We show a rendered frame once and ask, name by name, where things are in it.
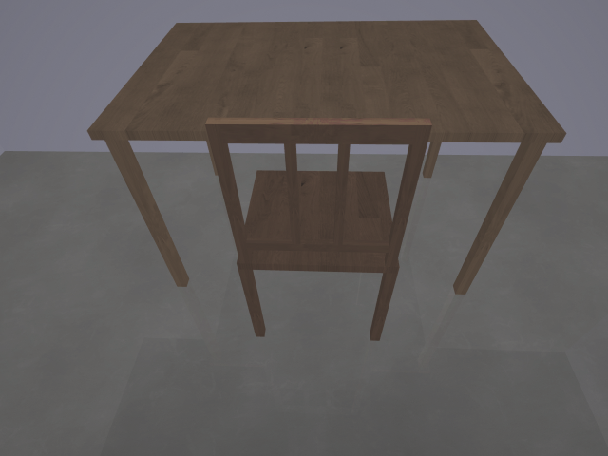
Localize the table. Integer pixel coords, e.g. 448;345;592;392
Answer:
87;20;566;295

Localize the chair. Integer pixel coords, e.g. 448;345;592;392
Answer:
205;118;432;341

